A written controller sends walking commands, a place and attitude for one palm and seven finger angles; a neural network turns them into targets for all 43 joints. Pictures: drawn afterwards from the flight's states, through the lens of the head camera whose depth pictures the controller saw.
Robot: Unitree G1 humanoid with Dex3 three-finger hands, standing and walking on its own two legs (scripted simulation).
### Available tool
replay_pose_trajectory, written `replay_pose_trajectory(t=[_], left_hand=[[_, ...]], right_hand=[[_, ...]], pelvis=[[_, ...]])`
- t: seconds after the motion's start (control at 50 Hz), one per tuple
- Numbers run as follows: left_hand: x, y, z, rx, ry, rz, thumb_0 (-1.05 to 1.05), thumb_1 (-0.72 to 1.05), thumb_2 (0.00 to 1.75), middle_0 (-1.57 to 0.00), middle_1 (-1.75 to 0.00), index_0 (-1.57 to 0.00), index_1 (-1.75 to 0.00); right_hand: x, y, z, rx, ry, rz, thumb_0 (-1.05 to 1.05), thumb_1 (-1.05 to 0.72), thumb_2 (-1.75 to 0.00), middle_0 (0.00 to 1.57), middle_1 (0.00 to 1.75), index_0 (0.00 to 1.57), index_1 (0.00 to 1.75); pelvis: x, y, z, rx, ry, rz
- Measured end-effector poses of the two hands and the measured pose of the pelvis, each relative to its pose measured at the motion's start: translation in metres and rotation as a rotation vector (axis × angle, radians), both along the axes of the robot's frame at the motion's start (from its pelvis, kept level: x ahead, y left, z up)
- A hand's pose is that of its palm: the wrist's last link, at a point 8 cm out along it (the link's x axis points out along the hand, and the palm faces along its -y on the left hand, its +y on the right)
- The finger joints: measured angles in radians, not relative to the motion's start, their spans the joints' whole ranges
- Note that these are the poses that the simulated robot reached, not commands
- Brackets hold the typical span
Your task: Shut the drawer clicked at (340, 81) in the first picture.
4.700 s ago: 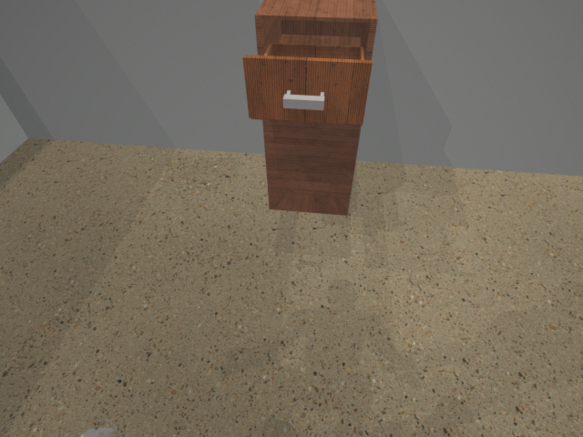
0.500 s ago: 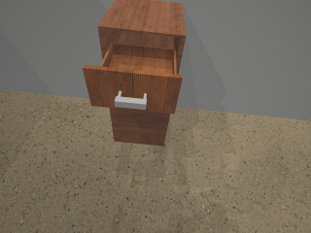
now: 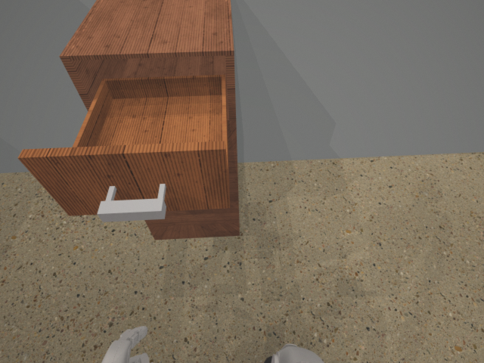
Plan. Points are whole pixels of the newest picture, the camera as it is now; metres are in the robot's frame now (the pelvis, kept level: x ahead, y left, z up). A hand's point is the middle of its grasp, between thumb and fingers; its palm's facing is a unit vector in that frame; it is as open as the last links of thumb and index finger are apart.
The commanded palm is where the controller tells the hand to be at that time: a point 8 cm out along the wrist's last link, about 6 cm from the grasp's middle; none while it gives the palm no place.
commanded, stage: take the last steps up to it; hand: left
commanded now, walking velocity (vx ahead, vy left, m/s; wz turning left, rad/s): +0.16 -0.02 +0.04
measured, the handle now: (135, 199) +0.39 +0.20 +0.03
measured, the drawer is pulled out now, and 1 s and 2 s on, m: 0.30 0.30 0.30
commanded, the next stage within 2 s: come to a stop and stand still in 0.06 s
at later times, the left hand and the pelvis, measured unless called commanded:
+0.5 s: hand out of the picture +0.06 +0.17 -0.15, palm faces +0.08 -0.98 -0.16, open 7.4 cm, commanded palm none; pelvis +0.08 +0.00 +0.03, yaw -1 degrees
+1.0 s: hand out of the picture +0.14 +0.19 -0.14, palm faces -0.01 -0.97 -0.24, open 7.4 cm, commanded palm none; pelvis +0.06 +0.01 +0.02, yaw -2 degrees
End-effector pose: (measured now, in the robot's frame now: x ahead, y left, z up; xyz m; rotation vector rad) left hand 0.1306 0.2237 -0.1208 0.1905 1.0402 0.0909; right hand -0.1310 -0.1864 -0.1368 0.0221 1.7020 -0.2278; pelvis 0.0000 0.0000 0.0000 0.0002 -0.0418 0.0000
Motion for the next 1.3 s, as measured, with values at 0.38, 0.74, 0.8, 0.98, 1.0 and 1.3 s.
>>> replay_pose_trajectory(t=[0.38,0.74,0.8,0.98,1.0,1.3], left_hand=[[-0.065,-0.005,-0.008,-0.042,0.321,0.159,0.00,0.92,0.90,-0.20,-0.30,-0.20,-0.30],[-0.072,0.003,0.007,0.053,0.325,0.109,0.00,0.91,0.90,-0.20,-0.30,-0.20,-0.30],[-0.053,0.010,0.006,0.063,0.253,0.088,0.00,0.91,0.90,-0.20,-0.30,-0.20,-0.30],[-0.002,0.016,0.016,0.046,0.110,0.028,0.00,0.91,0.90,-0.20,-0.30,-0.20,-0.30],[0.000,0.015,0.016,0.043,0.106,0.024,0.00,0.91,0.90,-0.20,-0.30,-0.20,-0.30],[-0.040,0.012,0.004,0.002,0.300,0.046,0.00,0.92,0.90,-0.20,-0.30,-0.20,-0.30]], right_hand=[[0.282,-0.036,0.032,-0.121,-0.506,0.212,0.01,-0.93,-0.90,0.20,0.30,0.19,0.30],[0.250,-0.047,0.014,-0.091,-0.464,0.133,0.00,-0.92,-0.90,0.20,0.30,0.20,0.30],[0.234,-0.046,0.010,-0.094,-0.462,0.117,0.00,-0.92,-0.90,0.20,0.30,0.19,0.30],[0.174,-0.019,0.011,-0.048,-0.351,0.109,0.01,-0.91,-0.90,0.20,0.30,0.19,0.30],[0.168,-0.017,0.011,-0.043,-0.335,0.108,0.01,-0.91,-0.90,0.20,0.30,0.19,0.30],[0.153,-0.001,0.018,-0.035,-0.219,0.099,0.01,-0.91,-0.90,0.20,0.30,0.19,0.30]], pelvis=[[0.078,0.000,0.024,-0.020,-0.006,-0.013],[0.069,-0.001,0.020,-0.003,0.012,-0.043],[0.068,0.002,0.016,-0.012,0.003,-0.036],[0.062,0.007,0.022,0.010,0.005,-0.042],[0.062,0.008,0.022,0.010,0.009,-0.042],[0.076,0.016,0.027,0.005,0.028,-0.048]])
